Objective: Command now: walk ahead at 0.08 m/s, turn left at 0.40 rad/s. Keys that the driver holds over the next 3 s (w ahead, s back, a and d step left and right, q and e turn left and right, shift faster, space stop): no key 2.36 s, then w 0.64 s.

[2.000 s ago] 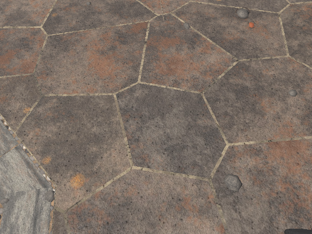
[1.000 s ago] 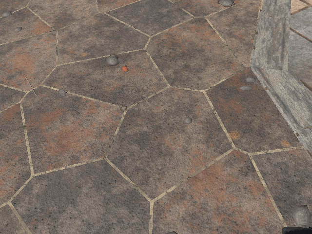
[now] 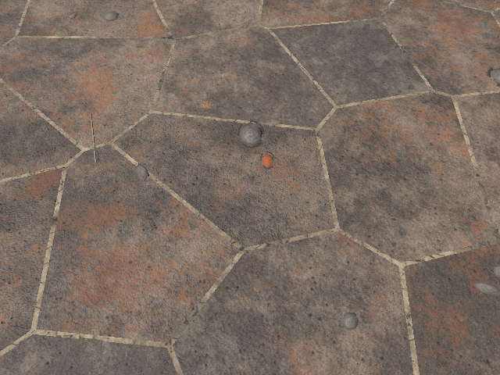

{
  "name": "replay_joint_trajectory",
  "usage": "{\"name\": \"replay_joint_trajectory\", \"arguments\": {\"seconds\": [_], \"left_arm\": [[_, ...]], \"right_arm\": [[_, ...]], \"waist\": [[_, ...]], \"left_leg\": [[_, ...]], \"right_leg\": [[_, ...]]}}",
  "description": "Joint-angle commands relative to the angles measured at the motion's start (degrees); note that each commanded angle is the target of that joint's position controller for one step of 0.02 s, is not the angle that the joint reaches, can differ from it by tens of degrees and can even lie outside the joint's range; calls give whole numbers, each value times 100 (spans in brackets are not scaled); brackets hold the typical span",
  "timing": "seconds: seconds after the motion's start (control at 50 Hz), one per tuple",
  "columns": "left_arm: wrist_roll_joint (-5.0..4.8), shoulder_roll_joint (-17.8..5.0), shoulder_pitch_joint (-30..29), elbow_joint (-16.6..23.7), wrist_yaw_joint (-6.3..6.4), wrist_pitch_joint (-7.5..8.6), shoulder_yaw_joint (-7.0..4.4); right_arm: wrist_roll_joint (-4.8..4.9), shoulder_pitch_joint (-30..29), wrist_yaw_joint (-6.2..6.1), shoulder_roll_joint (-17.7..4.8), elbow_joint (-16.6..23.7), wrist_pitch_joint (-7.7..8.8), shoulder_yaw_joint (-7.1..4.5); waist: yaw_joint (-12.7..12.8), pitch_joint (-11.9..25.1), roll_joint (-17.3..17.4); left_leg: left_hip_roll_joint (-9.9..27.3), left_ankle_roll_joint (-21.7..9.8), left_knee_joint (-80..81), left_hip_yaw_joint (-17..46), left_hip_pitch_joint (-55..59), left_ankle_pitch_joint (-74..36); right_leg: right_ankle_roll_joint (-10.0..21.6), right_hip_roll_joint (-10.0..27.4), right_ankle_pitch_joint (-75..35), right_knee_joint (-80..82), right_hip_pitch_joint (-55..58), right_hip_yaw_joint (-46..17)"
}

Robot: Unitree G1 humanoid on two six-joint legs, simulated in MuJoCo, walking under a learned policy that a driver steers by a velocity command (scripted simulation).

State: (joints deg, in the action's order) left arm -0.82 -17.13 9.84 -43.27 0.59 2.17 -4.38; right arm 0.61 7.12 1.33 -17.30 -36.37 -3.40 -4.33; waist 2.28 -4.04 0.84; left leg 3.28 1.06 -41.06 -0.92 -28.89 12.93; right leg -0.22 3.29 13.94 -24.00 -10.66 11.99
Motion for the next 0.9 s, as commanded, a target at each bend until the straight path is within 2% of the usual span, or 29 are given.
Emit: {"name": "replay_joint_trajectory", "arguments": {"seconds": [0.02, 0.04, 0.06, 0.08, 0.1, 0.12, 0.14, 0.16, 0.2, 0.22, 0.26, 0.32, 0.36, 0.38, 0.4, 0.42, 0.44, 0.46, 0.48, 0.54, 0.68, 0.9], "left_arm": [[-153, -1004, -337, 308, -17, 15, -248], [-129, -834, -58, 178, -33, 11, -199], [94, -551, 184, 177, -48, 20, -92], [298, -298, 285, 359, -51, -1, 52], [157, -631, 5, 290, -45, -67, -46], [10, -729, -182, 323, -32, -127, -77], [17, -679, -187, 243, 24, -167, -82], [79, -715, -220, 197, 83, -210, -99], [84, -617, 4, 90, 104, -268, -84], [72, -515, 93, 43, 108, -278, -53], [72, -357, 21, 10, 115, -290, 21], [56, -400, -68, -10, 95, -310, 38], [82, -345, 85, -116, 53, -300, 53], [147, -317, 147, -162, 24, -284, 76], [235, -490, 163, -155, 22, -265, 66], [226, -863, 75, -121, 45, -265, 3], [175, -729, -136, -224, 17, -245, 7], [203, -442, -290, -149, -16, -194, 83], [241, -379, -286, -209, -10, -145, 108], [184, -383, -88, -362, 20, -26, 134], [149, -330, 85, -644, 93, -64, 169], [126, -251, 140, -1088, 98, -111, 200]], "right_arm": [[-22, 263, 35, -433, 405, 35, -170], [-55, 465, -16, -622, 339, 64, -240], [-88, 776, -135, -1191, 368, 97, -382], [-212, 643, -202, -1459, 543, 124, -344], [-205, 733, -152, -974, 457, 216, -201], [-183, 570, -120, -866, 376, 292, -149], [-127, 323, -118, -799, 319, 328, -137], [-79, 96, -136, -696, 313, 327, -92], [-130, -183, -170, -621, 285, 316, -42], [-148, -245, -180, -578, 261, 321, -34], [-146, -287, -191, -540, 177, 327, -27], [-157, -193, -195, -540, -10, 305, -8], [-108, -321, -181, -434, -99, 290, 51], [-77, -243, -166, -315, -189, 298, 100], [-122, -27, -149, -198, -292, 333, 143], [-199, 176, -108, -214, -323, 369, 132], [-209, 140, -122, -119, -353, 364, 139], [-211, -125, -152, -312, -401, 343, 103], [-177, -207, -188, -330, -411, 316, 74], [-167, -83, -243, -268, -579, 261, 69], [-113, 61, -263, -197, -1047, 322, 45], [-81, 162, -346, -253, -1729, 306, 45]], "waist": [[-340, 766, -619], [-371, 880, -352], [-363, 1294, 667], [-248, 1535, 1729], [-559, 1891, 926], [-497, 1534, 795], [-392, 1337, 583], [-330, 1189, 523], [-106, 1168, 561], [-72, 1204, 580], [-148, 1179, 626], [-264, 1100, 721], [-114, 967, 653], [-41, 886, 530], [-132, 867, 258], [-441, 740, -426], [-527, 632, -1005], [-369, 417, -804], [-348, 387, -746], [-289, 334, -472], [-200, 430, -95], [-222, 377, -70]], "left_leg": [[-224, -282, 1047, -191, 995, -334], [-320, -440, 1584, -90, 1666, -1138], [597, -769, 1687, 1051, 2797, -3505], [1985, -2046, 1669, 2753, 3418, -4744], [1985, -2368, 1768, 2601, 3104, -4345], [1627, -2106, 1829, 2067, 2838, -3857], [1322, -1769, 1876, 1764, 2691, -3264], [1208, -1593, 1928, 1616, 2462, -3014], [985, -1520, 2011, 1242, 1888, -3122], [922, -1509, 2025, 1138, 1841, -3038], [843, -1480, 2042, 1056, 1767, -2650], [907, -1496, 2116, 1274, 1731, -1796], [769, -1301, 2062, 1275, 1500, -933], [622, -1056, 2053, 1221, 1307, -396], [404, -731, 1948, 1127, 1070, 123], [20, -484, 1721, 780, 948, 607], [-260, -258, 1697, 385, 1489, 483], [-245, -197, 1559, 402, 1774, 226], [-207, -251, 1512, 416, 1874, 97], [-128, -354, 1602, 538, 1751, -183], [-127, -276, 1610, 494, 1802, -709], [-117, -252, 1641, 443, 1984, -994]], "right_leg": [[859, 1422, -2358, -82, 310, -768], [578, 1136, -2074, -620, 86, -570], [99, 654, -815, -1856, -707, -162], [-409, -89, 2590, -3431, -2098, -378], [-461, -8, 2699, -4097, -2152, -1242], [-423, 63, 2401, -4221, -2264, -1327], [-379, 123, 2093, -4025, -2350, -1378], [-405, 172, 1792, -3812, -2277, -1439], [-470, 66, 1318, -3512, -1616, -1357], [-487, 48, 1193, -3175, -1421, -1331], [-477, 28, 1001, -2420, -1067, -1303], [-418, -21, 727, -1619, -679, -1277], [-295, -95, 84, -650, -174, -1173], [-190, -94, -538, 20, 206, -1188], [-46, 239, -1102, 140, 553, -1582], [188, 614, -1347, 33, 437, -1853], [403, 567, 127, 232, -456, -1904], [314, 395, 754, 422, -834, -1836], [181, 326, 846, 460, -940, -1757], [20, 181, 298, 269, -671, -1587], [72, 69, -224, 127, -317, -1476], [74, -60, -516, 196, -196, -1357]]}}
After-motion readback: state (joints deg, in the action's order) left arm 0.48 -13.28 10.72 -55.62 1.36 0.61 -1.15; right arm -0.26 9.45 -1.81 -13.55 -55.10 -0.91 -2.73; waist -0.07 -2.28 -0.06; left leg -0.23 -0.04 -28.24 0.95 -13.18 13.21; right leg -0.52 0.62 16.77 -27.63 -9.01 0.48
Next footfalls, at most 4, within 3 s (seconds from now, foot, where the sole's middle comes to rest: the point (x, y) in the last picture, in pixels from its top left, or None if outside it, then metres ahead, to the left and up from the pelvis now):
0.06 left None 0.11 0.12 -0.78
0.40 right None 0.09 -0.12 -0.78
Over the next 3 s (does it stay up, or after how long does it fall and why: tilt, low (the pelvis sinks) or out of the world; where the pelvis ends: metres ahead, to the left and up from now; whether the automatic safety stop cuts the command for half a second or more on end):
stays up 0.27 0.02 -0.01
